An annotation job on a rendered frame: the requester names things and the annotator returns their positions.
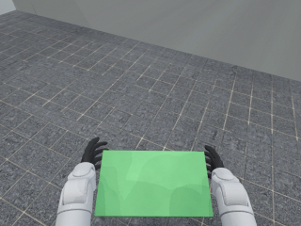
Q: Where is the robot right hand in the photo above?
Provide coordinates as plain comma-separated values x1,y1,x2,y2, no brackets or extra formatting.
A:
199,145,225,179

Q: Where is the right robot forearm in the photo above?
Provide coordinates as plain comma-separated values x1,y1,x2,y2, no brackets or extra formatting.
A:
211,168,257,226

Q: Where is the left robot forearm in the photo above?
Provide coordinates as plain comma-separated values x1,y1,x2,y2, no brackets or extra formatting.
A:
55,162,97,226

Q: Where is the robot left hand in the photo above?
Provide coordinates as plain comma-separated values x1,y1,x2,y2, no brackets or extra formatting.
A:
80,137,109,170

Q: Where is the carton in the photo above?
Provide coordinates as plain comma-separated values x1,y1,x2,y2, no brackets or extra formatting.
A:
94,150,214,218

